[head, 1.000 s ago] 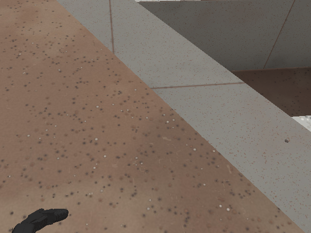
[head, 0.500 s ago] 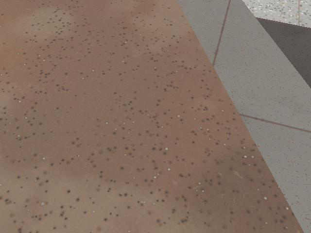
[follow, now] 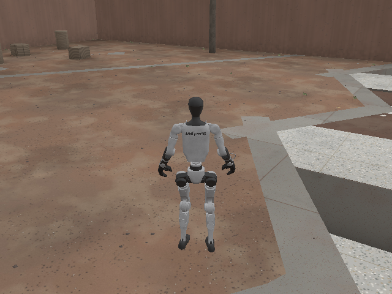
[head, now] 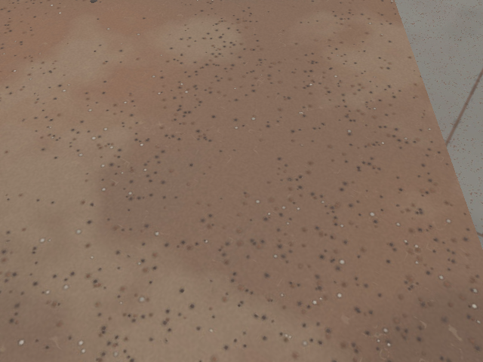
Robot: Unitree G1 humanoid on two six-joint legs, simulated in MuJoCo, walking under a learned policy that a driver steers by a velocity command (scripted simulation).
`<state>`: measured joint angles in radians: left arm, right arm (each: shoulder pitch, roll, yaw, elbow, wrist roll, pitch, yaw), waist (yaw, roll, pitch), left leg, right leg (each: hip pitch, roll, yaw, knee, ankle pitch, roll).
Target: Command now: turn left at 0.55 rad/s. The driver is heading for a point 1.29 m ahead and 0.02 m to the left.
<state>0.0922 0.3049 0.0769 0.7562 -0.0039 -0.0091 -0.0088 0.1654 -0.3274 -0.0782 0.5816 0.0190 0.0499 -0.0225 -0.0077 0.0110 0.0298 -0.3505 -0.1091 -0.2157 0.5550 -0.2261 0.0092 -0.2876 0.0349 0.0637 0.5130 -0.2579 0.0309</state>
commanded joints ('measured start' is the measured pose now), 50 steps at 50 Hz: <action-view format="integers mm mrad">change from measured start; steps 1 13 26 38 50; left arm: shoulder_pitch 57 41 -10 283 312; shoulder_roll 236 145 85 165 131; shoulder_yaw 60 22 -1 6 -14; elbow -53 -54 -61 15 46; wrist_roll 26 0 -25 0 0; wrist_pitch -6 15 -63 -89 -64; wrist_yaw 9 22 -18 -23 17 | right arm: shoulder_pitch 40 -26 147 70 -159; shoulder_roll -73 -37 -106 -105 31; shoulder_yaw -25 -6 -14 -9 29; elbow -79 -37 61 11 -14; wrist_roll -5 -10 -5 28 -12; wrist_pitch -13 -14 -82 -132 -149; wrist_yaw -6 -2 -5 14 54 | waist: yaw -28 48 -40 77 94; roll -194 -222 161 -176 -77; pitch -139 -98 65 47 64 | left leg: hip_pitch -131 1 298 -520 -268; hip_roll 8 97 370 163 160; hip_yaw -22 186 -203 106 252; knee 191 147 -392 630 64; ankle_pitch -250 -212 -330 -220 333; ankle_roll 32 -100 199 34 -31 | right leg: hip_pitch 233 181 -373 334 194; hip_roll -331 -261 -106 -415 -188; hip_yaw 294 99 -51 575 -27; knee -185 -153 327 -355 -363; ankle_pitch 346 449 -203 -508 474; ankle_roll -168 -247 -75 -293 -195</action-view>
